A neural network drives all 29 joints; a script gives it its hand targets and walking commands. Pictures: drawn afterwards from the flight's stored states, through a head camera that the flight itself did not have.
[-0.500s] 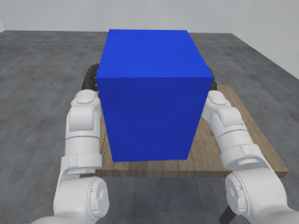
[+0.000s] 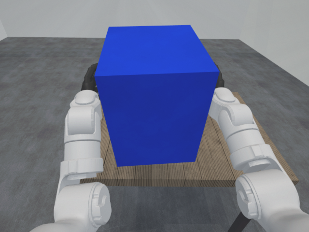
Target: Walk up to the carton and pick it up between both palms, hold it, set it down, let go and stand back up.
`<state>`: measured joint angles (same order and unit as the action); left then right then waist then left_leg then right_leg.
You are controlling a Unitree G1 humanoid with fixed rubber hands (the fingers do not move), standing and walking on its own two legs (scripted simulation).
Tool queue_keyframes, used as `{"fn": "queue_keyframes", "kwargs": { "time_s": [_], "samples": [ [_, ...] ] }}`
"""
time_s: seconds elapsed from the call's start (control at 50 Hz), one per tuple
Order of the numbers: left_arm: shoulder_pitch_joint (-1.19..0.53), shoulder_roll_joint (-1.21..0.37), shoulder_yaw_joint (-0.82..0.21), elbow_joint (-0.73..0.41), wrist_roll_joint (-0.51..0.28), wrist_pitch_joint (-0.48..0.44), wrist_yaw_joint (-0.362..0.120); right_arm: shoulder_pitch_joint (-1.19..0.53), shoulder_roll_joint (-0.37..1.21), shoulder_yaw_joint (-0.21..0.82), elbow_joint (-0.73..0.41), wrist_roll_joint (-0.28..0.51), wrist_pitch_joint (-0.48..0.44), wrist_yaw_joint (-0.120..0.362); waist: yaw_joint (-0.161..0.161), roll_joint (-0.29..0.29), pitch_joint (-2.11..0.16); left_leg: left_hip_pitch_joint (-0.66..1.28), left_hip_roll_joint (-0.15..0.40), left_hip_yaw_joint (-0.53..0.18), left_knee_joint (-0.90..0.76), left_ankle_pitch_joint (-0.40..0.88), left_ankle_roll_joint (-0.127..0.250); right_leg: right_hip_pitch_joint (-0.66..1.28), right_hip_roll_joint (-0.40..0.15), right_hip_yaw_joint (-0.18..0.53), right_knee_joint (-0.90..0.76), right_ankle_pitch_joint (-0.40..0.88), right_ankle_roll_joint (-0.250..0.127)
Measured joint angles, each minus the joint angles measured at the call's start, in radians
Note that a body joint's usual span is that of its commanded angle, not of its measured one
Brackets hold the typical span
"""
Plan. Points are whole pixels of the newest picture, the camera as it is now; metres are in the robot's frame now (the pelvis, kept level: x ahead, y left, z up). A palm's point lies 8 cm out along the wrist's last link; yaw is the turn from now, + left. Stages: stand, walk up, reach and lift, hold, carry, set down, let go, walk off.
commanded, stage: hold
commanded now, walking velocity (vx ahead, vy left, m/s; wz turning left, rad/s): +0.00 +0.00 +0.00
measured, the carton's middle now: (153, 96) +0.40 +0.00 +0.21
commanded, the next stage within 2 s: none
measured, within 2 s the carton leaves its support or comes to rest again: neither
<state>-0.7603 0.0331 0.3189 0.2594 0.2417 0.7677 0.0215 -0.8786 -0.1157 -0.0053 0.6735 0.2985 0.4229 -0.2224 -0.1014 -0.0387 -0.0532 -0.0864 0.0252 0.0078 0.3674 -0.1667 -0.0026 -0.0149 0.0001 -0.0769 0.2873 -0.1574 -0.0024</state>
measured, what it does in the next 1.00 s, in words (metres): stands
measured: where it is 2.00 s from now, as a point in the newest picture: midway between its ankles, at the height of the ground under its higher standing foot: outside the picture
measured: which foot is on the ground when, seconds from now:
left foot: down 0.00-1.00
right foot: down 0.00-1.00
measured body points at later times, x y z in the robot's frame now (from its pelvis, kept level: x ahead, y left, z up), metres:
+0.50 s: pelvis +0.00 +0.00 +0.00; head -0.08 +0.02 +0.44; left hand +0.37 +0.17 +0.26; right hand +0.38 -0.14 +0.27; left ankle +0.03 +0.12 -0.75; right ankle +0.01 -0.12 -0.75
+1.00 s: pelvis +0.00 +0.00 +0.00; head -0.08 +0.02 +0.44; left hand +0.38 +0.17 +0.26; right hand +0.39 -0.14 +0.27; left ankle +0.03 +0.12 -0.75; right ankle +0.01 -0.12 -0.75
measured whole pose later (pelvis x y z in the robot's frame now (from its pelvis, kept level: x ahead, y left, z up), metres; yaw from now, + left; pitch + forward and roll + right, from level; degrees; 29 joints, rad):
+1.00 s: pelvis +0.00 +0.00 +0.00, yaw +0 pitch -6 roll -1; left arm -0.78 0.04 0.35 0.21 0.24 0.87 0.00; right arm -0.92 -0.12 0.01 0.63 0.33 0.55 -0.26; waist -0.09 -0.03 -0.11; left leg -0.10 0.02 -0.02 0.37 -0.17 -0.01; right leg -0.02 0.01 -0.06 0.29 -0.16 -0.01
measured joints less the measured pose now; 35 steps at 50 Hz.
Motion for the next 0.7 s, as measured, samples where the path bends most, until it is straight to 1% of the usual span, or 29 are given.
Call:
{"fn": "queue_keyframes", "kwargs": {
  "time_s": [0.14, 0.24, 0.36, 0.6, 0.7],
  "samples": [
    [0.004, 0.002, 0.0, -0.026, -0.006, 0.027, 0.002, -0.007, -0.005, 0.01, -0.017, 0.017, 0.028, -0.012, 0.004, 0.003, -0.02, -0.007, 0.0, -0.004, 0.002, 0.001, -0.002, -0.006, 0.002, 0.001, 0.001, 0.001, -0.002],
    [-0.013, 0.002, 0.012, -0.017, -0.001, 0.052, -0.004, -0.025, -0.006, 0.006, -0.007, 0.018, 0.056, -0.014, 0.01, 0.003, -0.027, -0.005, -0.001, -0.007, -0.003, 0.005, -0.002, -0.005, 0.002, 0.002, 0.001, 0.002, -0.002],
    [-0.014, 0.009, 0.01, -0.037, -0.006, 0.074, -0.005, -0.035, -0.008, 0.008, -0.022, 0.024, 0.078, -0.02, 0.012, 0.004, -0.039, -0.012, 0.0, -0.011, -0.001, 0.006, -0.003, -0.01, 0.005, 0.003, 0.0, 0.003, -0.004],
    [-0.024, 0.008, 0.021, -0.032, 0.003, 0.096, -0.015, -0.055, -0.007, 0.002, -0.011, 0.023, 0.109, -0.023, 0.008, 0.005, -0.048, -0.013, -0.002, -0.017, -0.003, 0.008, -0.004, -0.011, 0.007, 0.007, -0.001, 0.003, -0.005],
    [-0.017, 0.008, 0.019, -0.044, 0.0, 0.097, -0.016, -0.043, -0.011, 0.015, -0.031, 0.027, 0.112, -0.027, 0.008, 0.008, -0.051, -0.013, -0.002, -0.018, -0.003, 0.006, -0.005, -0.011, 0.008, 0.009, -0.001, 0.002, -0.005]
  ]
}}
